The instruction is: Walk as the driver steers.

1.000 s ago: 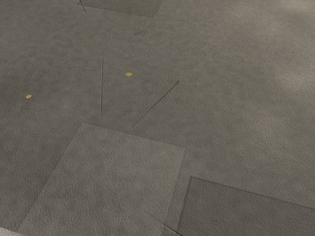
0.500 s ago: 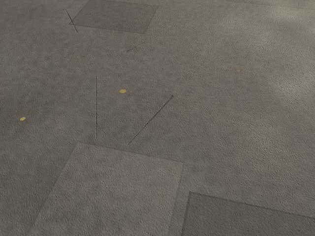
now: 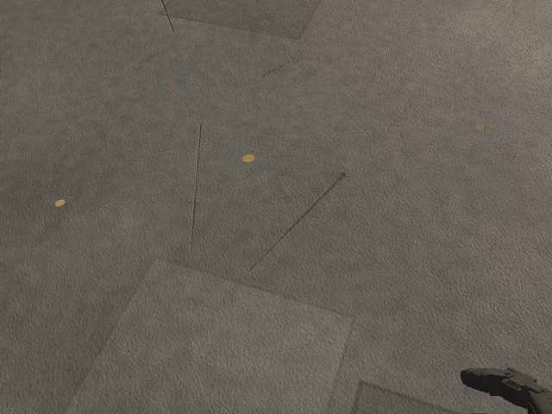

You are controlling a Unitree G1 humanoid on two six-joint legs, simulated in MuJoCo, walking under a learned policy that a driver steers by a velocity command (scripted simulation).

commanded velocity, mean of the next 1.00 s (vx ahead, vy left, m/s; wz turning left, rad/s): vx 0.22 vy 0.00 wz -0.37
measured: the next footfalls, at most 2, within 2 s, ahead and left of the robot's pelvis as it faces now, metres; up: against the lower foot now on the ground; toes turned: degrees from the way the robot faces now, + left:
left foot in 0.06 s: +0.24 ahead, +0.12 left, +0.00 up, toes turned +2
right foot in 0.56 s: +0.44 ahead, -0.12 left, +0.00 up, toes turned -14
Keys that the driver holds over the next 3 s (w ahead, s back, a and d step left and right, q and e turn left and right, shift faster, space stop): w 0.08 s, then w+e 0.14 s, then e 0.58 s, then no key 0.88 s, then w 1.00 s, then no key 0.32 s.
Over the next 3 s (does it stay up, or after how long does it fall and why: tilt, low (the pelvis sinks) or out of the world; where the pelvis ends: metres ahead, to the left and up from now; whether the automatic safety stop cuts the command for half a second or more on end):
stays up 0.90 -0.22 0.00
